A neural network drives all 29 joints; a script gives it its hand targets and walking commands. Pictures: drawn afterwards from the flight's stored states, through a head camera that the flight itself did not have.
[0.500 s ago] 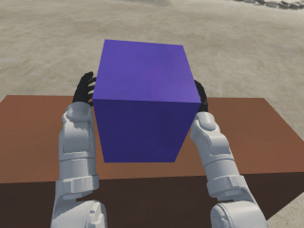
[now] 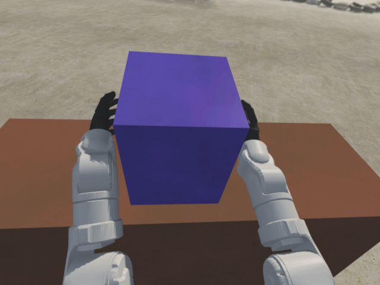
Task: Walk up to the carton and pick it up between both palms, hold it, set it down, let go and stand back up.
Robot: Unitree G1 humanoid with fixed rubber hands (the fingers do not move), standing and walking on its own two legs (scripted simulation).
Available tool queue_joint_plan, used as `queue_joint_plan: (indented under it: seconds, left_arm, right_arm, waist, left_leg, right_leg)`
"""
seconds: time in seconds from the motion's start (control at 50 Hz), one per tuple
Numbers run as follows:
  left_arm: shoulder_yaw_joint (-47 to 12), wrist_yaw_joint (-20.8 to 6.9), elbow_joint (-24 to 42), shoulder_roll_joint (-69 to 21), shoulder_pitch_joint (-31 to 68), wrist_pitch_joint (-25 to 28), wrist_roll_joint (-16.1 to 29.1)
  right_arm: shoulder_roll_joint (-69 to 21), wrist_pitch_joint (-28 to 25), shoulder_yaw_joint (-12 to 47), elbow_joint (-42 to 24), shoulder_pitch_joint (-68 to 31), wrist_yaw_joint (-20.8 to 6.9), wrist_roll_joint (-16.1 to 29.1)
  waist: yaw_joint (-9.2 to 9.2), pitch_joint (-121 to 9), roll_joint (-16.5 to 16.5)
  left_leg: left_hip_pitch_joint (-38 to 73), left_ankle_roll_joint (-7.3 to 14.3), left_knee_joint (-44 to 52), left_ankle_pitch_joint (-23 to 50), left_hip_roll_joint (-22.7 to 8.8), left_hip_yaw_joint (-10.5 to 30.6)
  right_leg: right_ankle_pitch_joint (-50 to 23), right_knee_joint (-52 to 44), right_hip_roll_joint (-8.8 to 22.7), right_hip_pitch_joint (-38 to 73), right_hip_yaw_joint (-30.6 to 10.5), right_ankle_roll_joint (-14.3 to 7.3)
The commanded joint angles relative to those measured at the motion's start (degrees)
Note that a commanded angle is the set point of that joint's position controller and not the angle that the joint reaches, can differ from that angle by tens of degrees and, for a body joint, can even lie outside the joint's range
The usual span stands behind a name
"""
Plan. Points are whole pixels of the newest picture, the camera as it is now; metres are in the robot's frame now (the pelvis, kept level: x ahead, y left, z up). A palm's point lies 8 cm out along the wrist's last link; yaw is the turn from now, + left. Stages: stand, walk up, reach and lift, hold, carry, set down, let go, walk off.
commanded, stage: hold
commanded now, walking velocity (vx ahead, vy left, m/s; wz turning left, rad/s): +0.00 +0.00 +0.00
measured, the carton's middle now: (177, 133) +0.39 +0.01 +0.17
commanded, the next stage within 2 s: none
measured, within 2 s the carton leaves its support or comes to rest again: neither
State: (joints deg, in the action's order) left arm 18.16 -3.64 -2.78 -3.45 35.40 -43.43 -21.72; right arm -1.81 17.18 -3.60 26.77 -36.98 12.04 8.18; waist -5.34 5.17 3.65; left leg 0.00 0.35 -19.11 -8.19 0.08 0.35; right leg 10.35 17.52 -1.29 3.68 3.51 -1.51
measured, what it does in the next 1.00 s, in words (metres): stands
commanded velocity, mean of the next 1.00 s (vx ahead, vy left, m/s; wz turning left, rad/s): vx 0.00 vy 0.00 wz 0.00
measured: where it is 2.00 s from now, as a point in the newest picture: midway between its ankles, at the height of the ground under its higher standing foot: outside the picture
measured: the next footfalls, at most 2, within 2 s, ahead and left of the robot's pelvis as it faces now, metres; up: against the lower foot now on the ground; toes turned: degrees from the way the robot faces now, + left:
none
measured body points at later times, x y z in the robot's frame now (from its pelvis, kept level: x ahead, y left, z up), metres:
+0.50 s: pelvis +0.00 +0.00 +0.00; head -0.04 +0.03 +0.45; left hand +0.37 +0.15 +0.20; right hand +0.37 -0.14 +0.18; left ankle +0.04 +0.11 -0.75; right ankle +0.01 -0.10 -0.75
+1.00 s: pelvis +0.00 +0.00 +0.00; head -0.04 +0.03 +0.45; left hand +0.38 +0.15 +0.20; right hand +0.37 -0.14 +0.19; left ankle +0.04 +0.11 -0.75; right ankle +0.01 -0.10 -0.75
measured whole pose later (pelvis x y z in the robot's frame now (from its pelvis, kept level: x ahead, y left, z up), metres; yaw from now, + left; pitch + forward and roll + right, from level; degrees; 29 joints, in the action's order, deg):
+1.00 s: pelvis +0.00 +0.00 +0.00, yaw +0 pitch -11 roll +0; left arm 18.3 -3.6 -4.3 -3.2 36.9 -43.4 -22.1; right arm -2.0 16.7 -4.7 28.4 -38.1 11.6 7.4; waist -5.3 5.2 3.6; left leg 0.0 0.5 -18.7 -7.8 0.2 0.2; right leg 10.1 17.4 -1.1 3.5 3.4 -1.4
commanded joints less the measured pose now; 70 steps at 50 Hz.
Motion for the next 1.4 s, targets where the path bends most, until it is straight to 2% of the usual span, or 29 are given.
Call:
queue_joint_plan:
  seconds: [0.0,0.02,0.08,0.14,0.22,0.28,0.3,0.34,0.36,0.44,0.48,0.52,0.66,0.7,0.78,0.82,0.9,0.94,0.96,0.98,1.04,1.08,1.16,1.28,1.38]
  left_arm:
    - [-27.58,-7.3,5.17,-26.32,32.6,2.83,9.93]
    - [-28.24,-7.09,5.69,-27.1,32.65,3.04,10.33]
    - [-27.18,-7.15,3.58,-25.86,32.52,2.92,9.86]
    - [-27.56,-7.16,4.14,-26.65,33.28,2.93,9.64]
    - [-27.49,-6.95,3.3,-26.79,33.48,3.01,9.88]
    - [-27.59,-6.81,4.76,-27.0,32.71,2.98,9.85]
    - [-27.42,-6.86,3.98,-26.76,31.83,2.89,9.71]
    - [-27.14,-6.82,3.75,-26.52,31.43,2.92,9.36]
    - [-27.42,-6.85,4.92,-26.8,32.03,2.97,9.56]
    - [-26.82,-7.01,3.55,-26.27,32.61,2.84,9.48]
    - [-26.97,-6.9,4.77,-26.6,33.15,2.96,9.35]
    - [-27.48,-7.04,4.04,-26.52,32.75,2.86,9.62]
    - [-26.98,-6.98,3.32,-26.84,33.47,3.04,9.55]
    - [-27.62,-6.75,4.57,-27.42,33.45,3.24,9.59]
    - [-26.36,-6.79,2.23,-26.52,34.19,3.14,9.23]
    - [-26.65,-6.91,3.05,-26.7,33.88,3.12,9.05]
    - [-25.88,-7.36,1.8,-26.18,33.8,2.8,8.82]
    - [-26.52,-7.18,2.74,-26.62,33.74,3.11,8.93]
    - [-25.47,-7.35,0.47,-25.91,33.34,2.8,8.65]
    - [-26.27,-7.28,3.38,-26.65,33.47,3.07,9.08]
    - [-26.97,-7.11,4.73,-26.85,32.42,3.18,9.62]
    - [-26.01,-7.29,2.82,-25.8,31.88,2.83,8.95]
    - [-27.29,-7.12,4.88,-26.6,32.28,3.14,9.85]
    - [-27.78,-6.96,4.27,-26.56,32.86,2.94,9.71]
    - [-28.36,-6.73,4.8,-27.01,33.41,3.31,9.95]
  right_arm:
    - [-26.04,-3.43,21.23,-17.62,-41.92,-6.05,3.53]
    - [-26.29,-3.67,22.11,-18.65,-42.46,-6.01,3.73]
    - [-26.07,-3.2,21.16,-16.78,-41.58,-5.87,3.05]
    - [-26.04,-3.27,20.83,-16.53,-42.23,-6.17,3.02]
    - [-25.61,-3.48,20.38,-16.18,-42.48,-6.34,3.05]
    - [-26.03,-3.9,21.58,-17.16,-43.01,-6.48,3.78]
    - [-25.71,-3.94,21.19,-17.21,-42.78,-6.35,3.51]
    - [-25.52,-3.84,21.4,-16.9,-42.25,-6.22,3.38]
    - [-25.69,-3.9,21.13,-17.29,-42.18,-6.25,3.54]
    - [-25.83,-3.59,20.94,-16.28,-42.3,-6.44,3.07]
    - [-25.6,-3.7,20.87,-16.31,-42.44,-6.53,3.39]
    - [-25.65,-3.78,20.77,-16.19,-42.13,-6.44,3.15]
    - [-25.86,-3.92,20.73,-16.4,-43.06,-6.47,3.03]
    - [-26.06,-4.12,21.0,-17.01,-43.35,-6.82,3.2]
    - [-25.97,-3.95,20.23,-15.41,-43.92,-6.85,2.88]
    - [-26.0,-4.01,20.02,-15.19,-43.12,-6.89,2.85]
    - [-25.39,-3.74,19.57,-14.1,-43.06,-6.67,2.3]
    - [-26.29,-4.1,19.83,-15.71,-43.72,-6.59,2.93]
    - [-25.47,-3.76,19.05,-14.47,-43.25,-6.36,2.59]
    - [-26.07,-4.07,20.11,-15.83,-43.78,-6.47,2.95]
    - [-26.27,-4.04,21.53,-17.52,-42.7,-6.22,3.79]
    - [-25.32,-3.54,20.83,-16.02,-42.04,-6.05,3.28]
    - [-26.13,-3.89,21.87,-18.51,-42.73,-6.14,3.82]
    - [-25.52,-3.72,20.76,-16.65,-41.85,-6.43,3.12]
    - [-25.65,-4.24,20.73,-16.67,-42.47,-6.65,3.07]
  waist:
    - [-0.6,-22.63,-4.75]
    - [-0.66,-23.72,-4.71]
    - [-1.14,-21.28,-3.91]
    - [-0.54,-21.52,-4.9]
    - [-1.29,-21.63,-5.0]
    - [0.09,-23.41,-5.02]
    - [-0.6,-23.61,-5.02]
    - [-0.19,-22.74,-4.57]
    - [-0.46,-23.26,-5.28]
    - [-0.51,-21.99,-4.2]
    - [-0.22,-22.82,-5.12]
    - [-0.76,-22.42,-5.52]
    - [-0.16,-22.04,-4.04]
    - [-0.32,-23.3,-5.24]
    - [-0.25,-21.76,-4.19]
    - [-0.19,-22.49,-5.43]
    - [-0.76,-20.86,-4.6]
    - [-0.3,-22.52,-4.75]
    - [-0.67,-20.08,-4.06]
    - [-0.35,-22.76,-5.0]
    - [-0.21,-24.09,-4.55]
    - [-0.56,-21.62,-4.02]
    - [-0.13,-23.24,-4.37]
    - [-0.84,-21.4,-5.42]
    - [-0.83,-22.98,-6.11]
  left_leg:
    - [7.6,0.05,1.41,10.18,1.19,-2.61]
    - [8.28,-0.22,1.11,11.74,1.02,-2.55]
    - [7.13,0.19,1.73,8.28,1.25,-2.65]
    - [7.01,0.33,2.17,7.96,1.07,-2.66]
    - [7.43,0.01,1.7,8.64,1.11,-2.73]
    - [7.88,0.07,1.42,10.97,0.91,-2.73]
    - [8.24,-0.07,1.23,11.38,0.91,-2.54]
    - [8.17,0.0,1.44,11.08,0.88,-2.78]
    - [8.44,-0.23,1.22,11.24,1.01,-2.93]
    - [7.45,0.22,1.94,8.73,0.93,-2.93]
    - [8.03,0.09,1.8,9.23,0.86,-2.74]
    - [8.25,0.0,1.6,10.49,0.96,-2.66]
    - [7.78,0.32,1.83,8.57,0.8,-2.77]
    - [8.05,0.08,1.73,9.71,0.72,-2.64]
    - [6.7,0.57,2.13,6.75,0.87,-2.81]
    - [7.21,0.3,2.2,7.92,0.93,-3.04]
    - [7.1,0.34,2.54,6.91,0.94,-3.25]
    - [7.41,0.33,2.13,8.7,0.9,-3.08]
    - [6.89,0.49,2.38,7.59,1.19,-3.2]
    - [7.94,0.44,2.01,8.97,1.15,-3.11]
    - [8.73,0.06,1.09,12.71,1.12,-2.68]
    - [8.03,0.13,1.4,10.73,1.27,-2.95]
    - [8.12,0.19,1.33,10.51,1.33,-2.7]
    - [7.94,-0.31,1.68,9.71,0.77,-2.73]
    - [8.39,-0.27,1.31,10.66,0.94,-2.84]
  right_leg:
    - [-11.64,-2.46,-0.41,-0.13,2.31,4.38]
    - [-12.56,-2.24,-0.68,-0.14,2.73,4.34]
    - [-10.37,-2.69,-0.37,-0.67,2.34,4.5]
    - [-8.9,-2.86,-0.33,-1.19,2.36,4.01]
    - [-8.85,-2.78,-0.51,-1.49,2.61,4.13]
    - [-11.26,-2.34,-0.65,-0.27,2.47,4.06]
    - [-11.67,-2.31,-0.76,-0.41,2.23,4.19]
    - [-11.44,-2.73,-0.64,-0.35,2.55,4.24]
    - [-11.55,-2.48,-0.67,-0.22,2.49,4.25]
    - [-9.31,-2.65,-0.37,-0.9,2.41,4.17]
    - [-9.95,-2.71,-0.58,-0.89,2.3,4.07]
    - [-10.68,-2.6,-0.62,-0.95,2.29,4.13]
    - [-8.7,-2.99,-0.56,-1.25,2.37,4.04]
    - [-9.69,-2.62,-0.77,-0.82,2.58,3.93]
    - [-6.99,-2.93,-0.53,-1.32,2.23,3.93]
    - [-8.29,-2.85,-0.51,-0.93,2.46,4.02]
    - [-7.66,-3.09,-0.3,-0.57,2.46,4.02]
    - [-9.71,-2.97,-0.39,-0.13,2.61,4.22]
    - [-9.03,-3.16,-0.45,-0.73,2.51,4.43]
    - [-10.06,-2.75,-0.43,0.14,2.46,4.18]
    - [-14.2,-2.55,-0.78,0.77,2.83,4.42]
    - [-12.27,-2.8,-0.65,0.18,2.54,4.6]
    - [-12.02,-2.43,-0.76,0.04,2.64,4.48]
    - [-8.27,-2.88,-0.82,-1.59,2.74,3.86]
    - [-9.68,-2.6,-0.64,-1.06,2.65,3.82]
